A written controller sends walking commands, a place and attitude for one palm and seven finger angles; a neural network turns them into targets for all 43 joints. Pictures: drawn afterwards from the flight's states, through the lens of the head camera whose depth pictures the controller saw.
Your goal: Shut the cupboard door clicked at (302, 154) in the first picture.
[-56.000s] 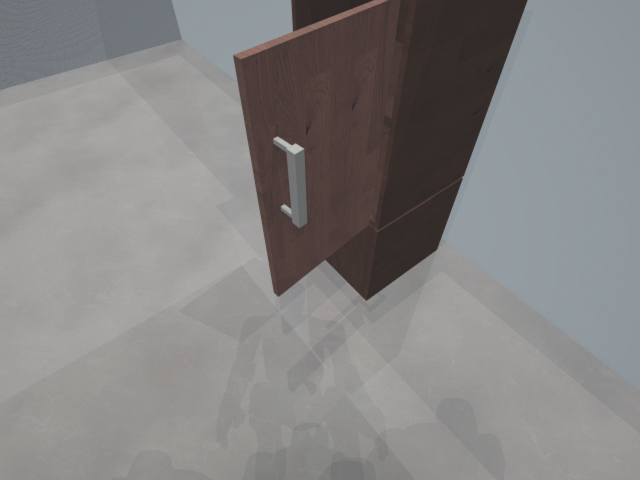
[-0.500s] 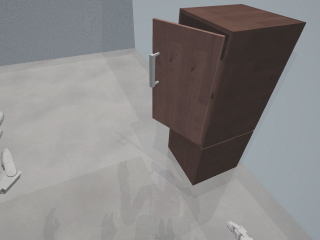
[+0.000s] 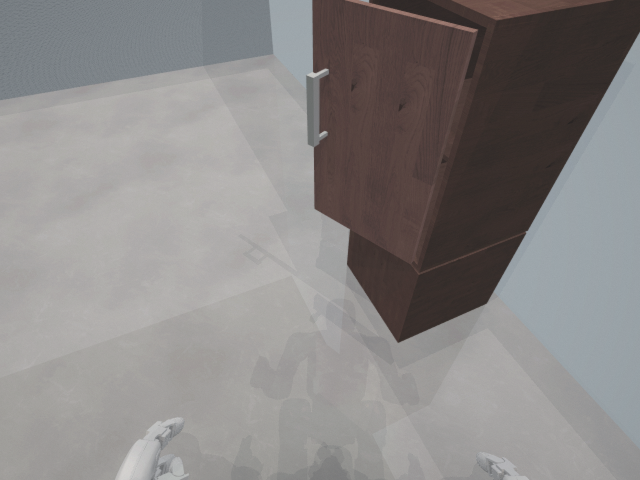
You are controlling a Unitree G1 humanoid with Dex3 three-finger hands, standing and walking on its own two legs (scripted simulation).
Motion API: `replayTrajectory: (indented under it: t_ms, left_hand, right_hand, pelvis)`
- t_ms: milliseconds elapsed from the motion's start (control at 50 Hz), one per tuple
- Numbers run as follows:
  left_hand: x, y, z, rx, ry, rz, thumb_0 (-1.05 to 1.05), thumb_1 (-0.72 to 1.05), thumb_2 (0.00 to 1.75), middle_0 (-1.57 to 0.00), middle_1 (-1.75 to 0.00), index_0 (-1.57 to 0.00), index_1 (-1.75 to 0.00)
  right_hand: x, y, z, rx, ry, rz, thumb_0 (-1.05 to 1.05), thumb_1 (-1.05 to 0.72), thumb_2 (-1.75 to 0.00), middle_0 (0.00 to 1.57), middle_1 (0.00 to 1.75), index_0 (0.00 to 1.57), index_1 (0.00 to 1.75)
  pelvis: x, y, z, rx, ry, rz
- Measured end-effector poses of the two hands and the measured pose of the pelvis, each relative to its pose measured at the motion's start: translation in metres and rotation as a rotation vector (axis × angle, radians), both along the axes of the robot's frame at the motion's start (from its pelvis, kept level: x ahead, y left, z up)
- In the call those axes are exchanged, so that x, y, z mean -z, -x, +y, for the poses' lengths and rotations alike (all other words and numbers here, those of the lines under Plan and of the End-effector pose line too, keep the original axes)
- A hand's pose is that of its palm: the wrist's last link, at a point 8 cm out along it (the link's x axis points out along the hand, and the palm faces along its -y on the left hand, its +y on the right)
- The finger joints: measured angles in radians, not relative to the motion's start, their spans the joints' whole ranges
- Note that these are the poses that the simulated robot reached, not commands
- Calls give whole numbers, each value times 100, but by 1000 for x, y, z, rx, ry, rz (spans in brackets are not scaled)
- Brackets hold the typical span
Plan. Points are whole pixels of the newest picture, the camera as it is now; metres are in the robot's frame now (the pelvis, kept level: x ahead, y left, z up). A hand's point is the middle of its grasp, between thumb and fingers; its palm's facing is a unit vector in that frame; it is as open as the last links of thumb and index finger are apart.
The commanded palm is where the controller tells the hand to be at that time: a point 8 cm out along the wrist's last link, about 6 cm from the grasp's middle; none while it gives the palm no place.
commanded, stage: let the arm hang, fingers relaxed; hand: left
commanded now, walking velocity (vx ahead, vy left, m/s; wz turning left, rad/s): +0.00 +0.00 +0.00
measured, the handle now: (318, 108) +0.90 +0.02 +0.02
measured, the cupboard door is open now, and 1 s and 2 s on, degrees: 25 25 25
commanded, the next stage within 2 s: look to check the result in 0.88 s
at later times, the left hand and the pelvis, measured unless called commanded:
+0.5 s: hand out of the picture -0.06 +0.19 -0.16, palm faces +0.01 -0.98 -0.20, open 7.3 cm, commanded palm none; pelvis -0.01 +0.01 +0.01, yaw -1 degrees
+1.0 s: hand out of the picture -0.04 +0.17 -0.17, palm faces +0.01 -0.99 -0.16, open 7.3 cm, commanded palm none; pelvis -0.01 +0.01 +0.01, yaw -1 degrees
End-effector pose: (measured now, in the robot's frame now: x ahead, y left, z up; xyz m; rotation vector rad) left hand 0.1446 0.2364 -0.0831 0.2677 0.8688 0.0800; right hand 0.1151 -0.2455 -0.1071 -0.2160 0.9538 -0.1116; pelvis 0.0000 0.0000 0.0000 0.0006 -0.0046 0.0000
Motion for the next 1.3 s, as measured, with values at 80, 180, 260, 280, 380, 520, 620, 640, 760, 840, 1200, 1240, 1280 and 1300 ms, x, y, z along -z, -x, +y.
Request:
replayTrajectory:
  t_ms: [80, 180, 260, 280, 380, 520, 620, 640, 760, 840, 1200, 1240, 1280, 1300]
  left_hand:
    - [48, 64, -31, -103, 133, 235, -2, 95, 90, -20, -30, -21, -30]
    - [56, 110, -10, -166, 98, 352, -6, 101, 90, -20, -30, -21, -30]
    - [55, 152, 3, -177, 58, 488, -3, 97, 90, -20, -30, -21, -30]
    - [54, 161, 5, -180, 50, 518, -3, 97, 90, -20, -30, -21, -30]
    - [49, 195, 9, -198, 30, 616, -1, 93, 90, -20, -30, -20, -30]
    - [50, 210, -2, -202, 59, 641, 0, 92, 90, -19, -30, -20, -30]
    - [55, 204, -15, -189, 98, 617, 0, 91, 90, -19, -30, -20, -30]
    - [56, 202, -18, -187, 105, 610, 0, 91, 90, -19, -30, -20, -30]
    - [60, 192, -26, -174, 134, 574, 0, 91, 90, -19, -30, -20, -30]
    - [60, 188, -26, -171, 133, 563, 0, 91, 90, -20, -30, -20, -30]
    - [50, 183, 5, -177, 42, 563, 0, 91, 90, -19, -30, -20, -30]
    - [49, 180, 7, -174, 36, 558, 0, 91, 90, -19, -30, -20, -30]
    - [49, 176, 9, -171, 31, 552, 0, 91, 90, -19, -30, -20, -30]
    - [49, 174, 9, -169, 29, 548, 0, 91, 90, -19, -30, -20, -30]
  right_hand:
    - [4, 44, 0, 25, 29, 167, 1, -91, -90, 20, 30, 21, 30]
    - [10, 97, 4, 58, 33, 364, 1, -91, -90, 20, 30, 20, 30]
    - [16, 126, 12, 105, 6, 435, 1, -91, -90, 20, 30, 20, 30]
    - [17, 132, 15, 114, -2, 447, 1, -91, -90, 20, 30, 20, 30]
    - [23, 153, 30, 137, -40, 489, 1, -91, -90, 20, 30, 20, 30]
    - [28, 160, 48, 147, -76, 496, 1, -91, -90, 20, 30, 20, 30]
    - [29, 158, 55, 152, -85, 473, 1, -91, -90, 20, 30, 20, 30]
    - [29, 157, 56, 153, -85, 468, 1, -91, -90, 20, 30, 20, 30]
    - [28, 155, 58, 159, -82, 446, 0, -91, -90, 20, 30, 20, 30]
    - [27, 155, 57, 164, -79, 442, 0, -91, -90, 20, 30, 20, 30]
    - [26, 158, 33, 169, -47, 457, 0, -91, -90, 20, 30, 20, 30]
    - [25, 155, 29, 167, -40, 452, 0, -91, -90, 20, 30, 20, 30]
    - [25, 152, 25, 164, -33, 446, 1, -91, -90, 20, 30, 20, 30]
    - [24, 150, 23, 163, -29, 442, 1, -91, -90, 20, 30, 20, 30]
  pelvis:
    - [-4, 1, -3, -8, 5, -12]
    - [-9, 2, -4, -17, 16, -14]
    - [-10, 2, -1, -7, 17, -20]
    - [-11, 2, 0, -4, 17, -22]
    - [-12, 3, 5, 5, 15, -28]
    - [-12, 6, 11, 12, 10, -34]
    - [-11, 8, 13, 14, 8, -34]
    - [-11, 8, 14, 14, 8, -34]
    - [-11, 9, 15, 15, 7, -32]
    - [-11, 10, 16, 16, 6, -30]
    - [-12, 10, 11, 19, 5, -36]
    - [-12, 10, 11, 19, 5, -37]
    - [-12, 10, 10, 20, 5, -37]
    - [-12, 10, 9, 19, 5, -37]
